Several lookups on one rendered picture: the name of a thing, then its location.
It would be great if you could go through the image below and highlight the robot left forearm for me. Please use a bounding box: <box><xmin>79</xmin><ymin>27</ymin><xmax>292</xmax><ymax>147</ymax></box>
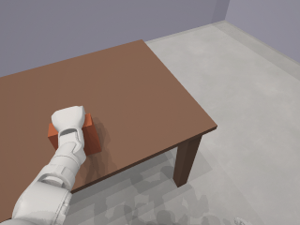
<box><xmin>12</xmin><ymin>126</ymin><xmax>86</xmax><ymax>219</ymax></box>

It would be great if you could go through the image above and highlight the left robot upper arm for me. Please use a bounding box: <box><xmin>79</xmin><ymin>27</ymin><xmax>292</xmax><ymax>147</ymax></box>
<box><xmin>0</xmin><ymin>181</ymin><xmax>72</xmax><ymax>225</ymax></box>

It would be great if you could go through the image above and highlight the sponge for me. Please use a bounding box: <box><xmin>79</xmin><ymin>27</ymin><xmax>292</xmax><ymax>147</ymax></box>
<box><xmin>48</xmin><ymin>113</ymin><xmax>101</xmax><ymax>156</ymax></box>

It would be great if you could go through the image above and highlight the table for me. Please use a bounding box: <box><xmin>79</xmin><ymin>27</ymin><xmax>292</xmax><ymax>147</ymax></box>
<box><xmin>0</xmin><ymin>39</ymin><xmax>218</xmax><ymax>223</ymax></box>

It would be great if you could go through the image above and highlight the robot left hand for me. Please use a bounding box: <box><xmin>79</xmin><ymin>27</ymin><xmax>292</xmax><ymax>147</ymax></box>
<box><xmin>51</xmin><ymin>106</ymin><xmax>86</xmax><ymax>132</ymax></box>

